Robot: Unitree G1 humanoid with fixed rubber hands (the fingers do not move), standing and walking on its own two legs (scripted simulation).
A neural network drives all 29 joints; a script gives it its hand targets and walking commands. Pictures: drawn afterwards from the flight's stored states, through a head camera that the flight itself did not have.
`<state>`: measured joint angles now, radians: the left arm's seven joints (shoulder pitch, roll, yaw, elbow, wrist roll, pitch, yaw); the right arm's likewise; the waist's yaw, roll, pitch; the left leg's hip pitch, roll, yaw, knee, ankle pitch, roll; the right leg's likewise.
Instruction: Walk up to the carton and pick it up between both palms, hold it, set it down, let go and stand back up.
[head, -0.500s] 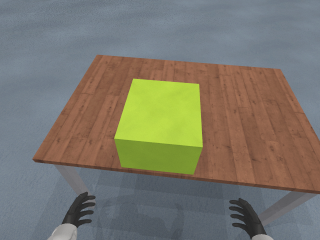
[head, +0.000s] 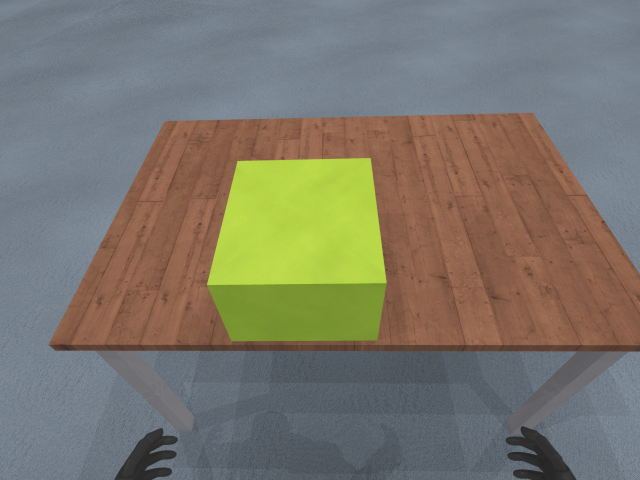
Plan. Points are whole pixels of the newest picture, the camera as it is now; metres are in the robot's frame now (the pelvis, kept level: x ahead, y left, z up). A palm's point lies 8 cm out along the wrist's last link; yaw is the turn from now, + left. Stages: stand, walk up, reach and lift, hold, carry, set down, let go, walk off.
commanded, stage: stand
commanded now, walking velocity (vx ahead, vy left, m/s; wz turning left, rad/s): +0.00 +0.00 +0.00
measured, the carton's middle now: (303, 246) +0.50 +0.05 -0.06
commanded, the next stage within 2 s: none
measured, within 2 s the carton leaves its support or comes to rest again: neither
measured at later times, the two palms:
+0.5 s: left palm (155, 469) +0.15 +0.23 -0.08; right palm out of the picture +0.07 -0.27 -0.11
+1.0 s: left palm (156, 458) +0.16 +0.24 -0.08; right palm out of the picture +0.06 -0.27 -0.12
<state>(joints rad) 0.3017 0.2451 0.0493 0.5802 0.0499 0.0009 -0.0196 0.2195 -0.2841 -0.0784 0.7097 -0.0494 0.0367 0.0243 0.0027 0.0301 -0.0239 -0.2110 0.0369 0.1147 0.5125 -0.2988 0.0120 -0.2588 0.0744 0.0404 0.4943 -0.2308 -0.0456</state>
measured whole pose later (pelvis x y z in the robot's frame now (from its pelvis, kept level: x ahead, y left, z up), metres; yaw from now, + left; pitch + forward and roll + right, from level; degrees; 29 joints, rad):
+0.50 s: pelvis +0.01 +0.00 +0.00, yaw -4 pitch +2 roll +0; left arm 0.31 0.22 0.03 0.57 0.04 -0.01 -0.01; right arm 0.28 -0.28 -0.05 0.75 -0.04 0.03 0.01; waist -0.02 0.01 -0.05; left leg -0.21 0.05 0.18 0.51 -0.32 0.01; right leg -0.30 0.10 0.11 0.53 -0.25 -0.04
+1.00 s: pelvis +0.02 +0.01 +0.00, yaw -6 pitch +1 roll +1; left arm 0.31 0.23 0.02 0.58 0.04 0.00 0.00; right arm 0.29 -0.27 -0.04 0.77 -0.03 0.05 0.00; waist -0.02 0.01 -0.03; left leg -0.18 0.04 0.21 0.51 -0.35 0.02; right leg -0.30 0.10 0.15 0.56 -0.27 -0.03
